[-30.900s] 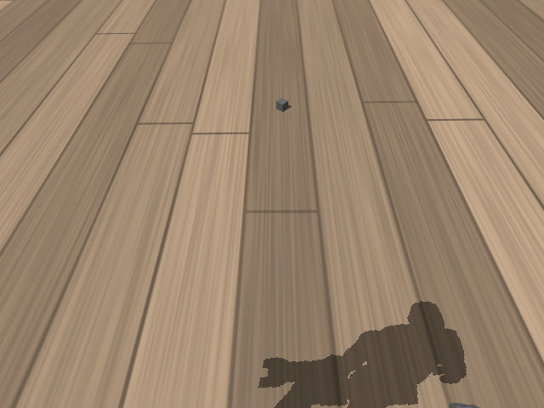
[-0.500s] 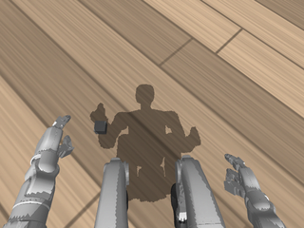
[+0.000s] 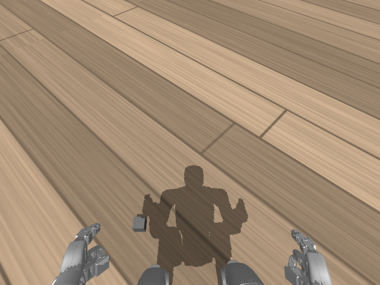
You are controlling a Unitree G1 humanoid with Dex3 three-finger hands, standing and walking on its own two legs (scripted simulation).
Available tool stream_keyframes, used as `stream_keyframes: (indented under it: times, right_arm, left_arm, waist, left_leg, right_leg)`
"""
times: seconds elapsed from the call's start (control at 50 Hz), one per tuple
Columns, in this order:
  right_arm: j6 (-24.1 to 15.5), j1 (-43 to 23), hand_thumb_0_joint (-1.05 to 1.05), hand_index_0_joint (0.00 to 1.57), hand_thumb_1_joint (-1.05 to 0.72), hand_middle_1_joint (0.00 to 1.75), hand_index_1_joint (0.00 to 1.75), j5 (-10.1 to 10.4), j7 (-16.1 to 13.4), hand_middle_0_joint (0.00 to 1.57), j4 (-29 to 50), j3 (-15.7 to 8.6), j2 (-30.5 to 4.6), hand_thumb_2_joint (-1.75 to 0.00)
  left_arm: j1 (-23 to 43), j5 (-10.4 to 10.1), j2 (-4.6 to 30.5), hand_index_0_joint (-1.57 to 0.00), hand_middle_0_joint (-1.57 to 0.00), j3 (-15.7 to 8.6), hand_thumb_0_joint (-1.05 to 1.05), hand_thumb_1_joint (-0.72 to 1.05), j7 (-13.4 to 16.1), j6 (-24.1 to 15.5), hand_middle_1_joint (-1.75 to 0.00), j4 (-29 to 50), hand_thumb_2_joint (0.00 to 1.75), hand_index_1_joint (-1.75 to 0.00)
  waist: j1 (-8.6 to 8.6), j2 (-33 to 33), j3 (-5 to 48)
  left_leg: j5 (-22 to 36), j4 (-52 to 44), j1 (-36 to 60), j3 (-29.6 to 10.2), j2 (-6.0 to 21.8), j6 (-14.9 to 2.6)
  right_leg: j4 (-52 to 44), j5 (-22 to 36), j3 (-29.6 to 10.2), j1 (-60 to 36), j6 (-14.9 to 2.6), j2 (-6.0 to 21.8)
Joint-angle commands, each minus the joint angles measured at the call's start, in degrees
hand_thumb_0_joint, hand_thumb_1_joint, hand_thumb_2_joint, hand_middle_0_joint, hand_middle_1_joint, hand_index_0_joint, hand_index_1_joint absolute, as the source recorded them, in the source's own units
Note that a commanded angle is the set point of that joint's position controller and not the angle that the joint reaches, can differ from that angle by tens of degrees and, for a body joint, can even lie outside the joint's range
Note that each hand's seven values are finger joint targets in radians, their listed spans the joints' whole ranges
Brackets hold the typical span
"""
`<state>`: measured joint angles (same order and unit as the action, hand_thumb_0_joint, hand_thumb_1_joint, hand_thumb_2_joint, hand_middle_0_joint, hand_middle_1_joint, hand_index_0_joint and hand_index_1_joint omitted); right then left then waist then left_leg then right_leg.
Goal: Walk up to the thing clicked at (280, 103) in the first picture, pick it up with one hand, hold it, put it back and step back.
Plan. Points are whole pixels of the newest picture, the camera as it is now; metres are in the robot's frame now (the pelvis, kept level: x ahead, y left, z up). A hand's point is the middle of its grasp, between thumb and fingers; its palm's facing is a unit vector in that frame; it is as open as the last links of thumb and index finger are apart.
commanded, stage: home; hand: left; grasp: from above
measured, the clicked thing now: (139, 224) +0.47 +0.23 -0.66
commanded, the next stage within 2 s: none
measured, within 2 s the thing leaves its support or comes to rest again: neither
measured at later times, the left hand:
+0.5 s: hand (100, 274) +0.16 +0.18 -0.02, palm faces +0.07 -0.98 -0.19, open 7.4 cm
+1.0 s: hand (101, 265) +0.18 +0.18 -0.02, palm faces +0.06 -0.98 -0.19, open 7.4 cm
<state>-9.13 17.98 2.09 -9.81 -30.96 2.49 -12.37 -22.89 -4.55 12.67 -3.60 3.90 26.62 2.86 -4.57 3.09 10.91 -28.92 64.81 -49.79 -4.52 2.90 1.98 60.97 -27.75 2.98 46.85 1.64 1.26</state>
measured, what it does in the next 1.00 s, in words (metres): stands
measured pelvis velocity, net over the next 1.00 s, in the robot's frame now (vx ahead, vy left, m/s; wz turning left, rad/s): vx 0.02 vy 0.00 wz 0.01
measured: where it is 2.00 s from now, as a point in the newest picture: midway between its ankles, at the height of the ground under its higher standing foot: outside the picture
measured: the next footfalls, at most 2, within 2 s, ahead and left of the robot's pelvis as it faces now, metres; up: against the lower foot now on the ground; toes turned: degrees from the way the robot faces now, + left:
none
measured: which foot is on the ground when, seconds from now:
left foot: down 0.00-1.00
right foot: down 0.00-1.00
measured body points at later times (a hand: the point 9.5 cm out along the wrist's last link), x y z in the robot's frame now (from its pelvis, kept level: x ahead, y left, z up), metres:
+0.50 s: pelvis +0.00 +0.00 +0.02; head +0.02 +0.00 +0.47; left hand +0.16 +0.23 -0.01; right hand +0.18 -0.24 -0.03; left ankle +0.03 +0.13 -0.66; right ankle +0.02 -0.14 -0.66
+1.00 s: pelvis +0.02 +0.00 +0.02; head +0.03 +0.00 +0.47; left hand +0.17 +0.23 -0.01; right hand +0.17 -0.25 -0.04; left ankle +0.03 +0.13 -0.66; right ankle +0.02 -0.14 -0.66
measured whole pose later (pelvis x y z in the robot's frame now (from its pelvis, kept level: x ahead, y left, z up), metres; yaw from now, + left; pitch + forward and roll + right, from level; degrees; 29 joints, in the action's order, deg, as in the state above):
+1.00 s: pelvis +0.02 +0.00 +0.02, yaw +1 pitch +10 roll -2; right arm -15.2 16.6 0.2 -11.0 -32.5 1.8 -12.7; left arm -28.5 -3.3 12.7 -2.2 0.7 26.2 7.5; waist -2.4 2.5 9.2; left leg -27.9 58.1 -40.1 -3.9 2.6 1.8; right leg 54.5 -26.8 2.8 37.3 1.8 1.6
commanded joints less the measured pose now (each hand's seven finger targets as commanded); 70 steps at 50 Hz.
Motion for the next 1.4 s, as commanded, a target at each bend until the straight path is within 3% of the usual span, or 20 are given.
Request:
stream_keyframes:
  times: [0.0,0.08,0.28,0.44,0.64,0.7,0.94,0.98,1.0,1.02,1.08,1.1,1.12,1.24,1.32,1.34,1.36,1.38]
  right_arm:
    - [-5.0,-3.7,0.0,0.2,-0.9,0.3,0.3,-0.5,-1.6,0.2,9.5,-3.0,-6.0,-0.9]
    - [-6.1,-4.1,0.0,0.2,-0.9,0.3,0.3,-1.0,-1.9,0.2,10.1,-3.3,-6.1,-0.9]
    - [-8.8,-5.6,0.0,0.2,-0.9,0.3,0.3,-1.7,-1.6,0.2,9.7,-3.8,-7.3,-0.9]
    - [-9.6,-5.8,0.0,0.2,-0.9,0.3,0.3,-1.9,-1.6,0.2,8.9,-3.6,-7.1,-0.9]
    - [-9.8,-6.2,0.0,0.2,-0.9,0.3,0.3,-1.8,-1.8,0.2,8.6,-3.5,-7.1,-0.9]
    - [-9.8,-6.2,0.0,0.2,-0.9,0.3,0.3,-1.7,-1.9,0.2,8.6,-3.6,-6.9,-0.9]
    - [-9.5,-5.2,0.0,0.2,-0.9,0.3,0.3,-1.8,-1.9,0.2,7.6,-3.9,-7.1,-0.9]
    - [-9.5,-5.3,0.0,0.2,-0.9,0.3,0.3,-1.9,-1.9,0.2,7.7,-3.8,-6.9,-0.9]
    - [-9.4,-5.3,0.0,0.2,-0.9,0.3,0.3,-1.9,-1.8,0.2,7.8,-4.0,-7.3,-0.9]
    - [-9.4,-5.3,0.0,0.2,-0.9,0.3,0.3,-1.9,-1.8,0.2,7.7,-3.9,-7.1,-0.9]
    - [-9.2,-5.1,0.0,0.2,-0.9,0.3,0.3,-2.0,-1.8,0.2,7.7,-4.3,-7.6,-0.9]
    - [-9.1,-5.3,0.0,0.2,-0.9,0.3,0.3,-1.9,-1.6,0.2,7.5,-3.8,-7.1,-0.9]
    - [-9.1,-5.4,0.0,0.2,-0.9,0.3,0.3,-1.9,-1.7,0.2,8.2,-4.0,-7.4,-0.9]
    - [-8.9,-5.3,0.0,0.2,-0.9,0.3,0.3,-1.9,-1.4,0.2,8.1,-3.9,-7.2,-0.9]
    - [-8.9,-5.1,0.0,0.2,-0.9,0.3,0.3,-1.9,-1.6,0.2,8.3,-4.1,-7.4,-0.9]
    - [-8.8,-5.4,0.0,0.2,-0.9,0.3,0.3,-1.9,-1.6,0.2,8.2,-4.0,-7.5,-0.9]
    - [-8.8,-4.8,0.0,0.2,-0.9,0.3,0.3,-2.0,-1.6,0.2,8.2,-4.0,-7.1,-0.9]
    - [-8.7,-5.3,0.0,0.2,-0.9,0.3,0.3,-1.9,-1.6,0.2,8.4,-4.2,-7.6,-0.9]
  left_arm:
    - [-2.9,0.7,5.5,-0.2,-0.2,-2.6,0.0,0.9,-0.2,-1.9,-0.3,14.0,0.9,-0.3]
    - [-4.9,1.2,4.9,-0.2,-0.2,-2.1,0.0,0.9,-1.3,-1.9,-0.3,14.8,0.9,-0.3]
    - [-2.2,1.9,5.7,-0.2,-0.2,-2.2,0.0,0.9,-3.3,-2.6,-0.3,15.1,0.9,-0.3]
    - [-4.0,2.0,5.8,-0.2,-0.2,-2.3,0.0,0.9,-2.9,-3.0,-0.3,16.3,0.9,-0.3]
    - [-3.6,1.7,5.7,-0.2,-0.2,-2.2,0.0,0.9,-2.7,-3.1,-0.3,15.5,0.9,-0.3]
    - [-4.4,1.7,5.8,-0.2,-0.2,-2.3,0.0,0.9,-2.6,-3.1,-0.3,15.5,0.9,-0.3]
    - [-4.4,1.8,6.4,-0.2,-0.2,-2.6,0.0,0.9,-2.6,-3.5,-0.3,16.5,0.9,-0.3]
    - [-5.2,2.0,5.1,-0.2,-0.2,-1.3,0.0,0.9,-2.7,-3.2,-0.3,15.1,0.9,-0.3]
    - [-3.8,1.9,6.7,-0.2,-0.2,-2.5,0.0,0.9,-2.6,-3.4,-0.3,16.7,0.9,-0.3]
    - [-4.5,2.1,5.9,-0.2,-0.2,-1.7,0.0,0.9,-2.6,-3.2,-0.3,15.4,0.9,-0.3]
    - [-4.6,2.1,7.3,-0.2,-0.2,-2.8,0.0,0.9,-2.5,-3.5,-0.3,16.2,0.9,-0.3]
    - [-5.0,2.1,5.0,-0.2,-0.2,-0.3,0.0,0.9,-2.7,-3.3,-0.3,15.0,0.9,-0.3]
    - [-4.7,1.9,6.4,-0.2,-0.2,-2.2,0.0,0.9,-2.5,-3.3,-0.3,15.9,0.9,-0.3]
    - [-4.3,1.7,5.3,-0.2,-0.2,-0.9,0.0,0.9,-2.7,-3.1,-0.3,16.0,0.9,-0.3]
    - [-4.3,1.7,7.1,-0.2,-0.2,-2.9,0.0,0.9,-2.4,-3.3,-0.3,16.6,0.9,-0.3]
    - [-4.4,1.8,6.9,-0.2,-0.2,-2.0,0.0,0.9,-2.5,-3.4,-0.3,16.4,0.9,-0.3]
    - [-4.5,1.8,5.9,-0.2,-0.2,-1.6,0.0,0.9,-2.6,-3.4,-0.3,16.5,0.9,-0.3]
    - [-5.2,1.9,6.7,-0.2,-0.2,-2.2,0.0,0.9,-2.4,-3.4,-0.3,15.7,0.9,-0.3]
  waist:
    - [1.24,0.3,6.1]
    - [1.4,-0.7,1.5]
    - [1.47,-0.8,-0.8]
    - [2.12,0.6,3.2]
    - [2.22,-0.7,1.1]
    - [2.82,-2.3,2.3]
    - [2.67,-0.8,3.6]
    - [2.31,-0.6,3.2]
    - [2.51,-1.1,2.9]
    - [2.26,0.0,2.6]
    - [2.59,0.7,3.2]
    - [2.29,0.0,2.0]
    - [2.46,-0.7,2.5]
    - [2.25,0.0,2.6]
    - [2.31,-0.8,4.2]
    - [2.22,-0.4,2.6]
    - [2.24,0.3,4.4]
    - [2.36,-1.3,3.8]
  left_leg:
    - [11.9,-13.5,11.8,2.0,-3.0,-2.43]
    - [8.9,-16.0,12.0,2.1,-3.1,-2.7]
    - [5.2,-17.7,13.3,2.3,-2.9,-2.58]
    - [9.8,-16.8,15.3,2.3,-3.0,-2.32]
    - [7.1,-17.6,14.0,2.1,-2.9,-2.49]
    - [9.6,-16.5,14.0,2.3,-3.1,-2.55]
    - [13.1,-15.7,15.6,3.0,-3.0,-2.46]
    - [13.6,-16.0,15.6,2.5,-2.9,-2.36]
    - [12.7,-16.2,15.3,2.7,-2.9,-2.44]
    - [12.7,-16.3,15.4,2.6,-2.9,-2.32]
    - [14.4,-16.6,16.2,2.4,-2.5,-2.04]
    - [14.0,-16.5,15.7,2.3,-2.6,-2.12]
    - [13.8,-16.4,15.5,2.3,-2.6,-2.24]
    - [13.7,-16.7,15.7,1.8,-2.3,-2.05]
    - [14.3,-15.8,15.7,2.5,-2.7,-2.35]
    - [13.8,-16.2,15.5,2.3,-2.6,-2.27]
    - [15.8,-15.7,16.3,2.3,-2.6,-2.14]
    - [15.3,-15.9,15.9,2.3,-2.5,-2.28]
  right_leg:
    - [-13.7,11.2,0.4,-10.2,-1.61,-2.4]
    - [-16.1,8.1,1.1,-10.0,-1.42,-2.4]
    - [-16.6,4.4,1.7,-9.3,-1.19,-2.1]
    - [-15.4,8.7,1.4,-11.6,-1.38,-2.2]
    - [-16.2,6.4,1.5,-11.2,-1.2,-2.3]
    - [-16.3,8.5,1.3,-12.4,-1.11,-2.2]
    - [-15.9,12.1,0.9,-13.2,-1.08,-2.0]
    - [-15.5,12.5,1.2,-12.7,-1.21,-2.1]
    - [-15.7,11.5,1.2,-12.7,-1.21,-2.1]
    - [-15.6,11.6,1.2,-12.3,-1.26,-2.1]
    - [-14.8,12.5,1.5,-12.8,-1.44,-2.3]
    - [-15.1,12.2,1.6,-12.2,-1.41,-2.3]
    - [-15.2,12.1,1.5,-12.7,-1.36,-2.3]
    - [-14.7,11.7,1.8,-12.0,-1.46,-2.4]
    - [-15.1,12.9,1.2,-13.3,-1.22,-2.1]
    - [-15.0,12.3,1.4,-12.7,-1.25,-2.2]
    - [-14.6,14.0,1.3,-13.2,-1.42,-2.1]
    - [-14.8,13.5,1.4,-13.2,-1.28,-2.2]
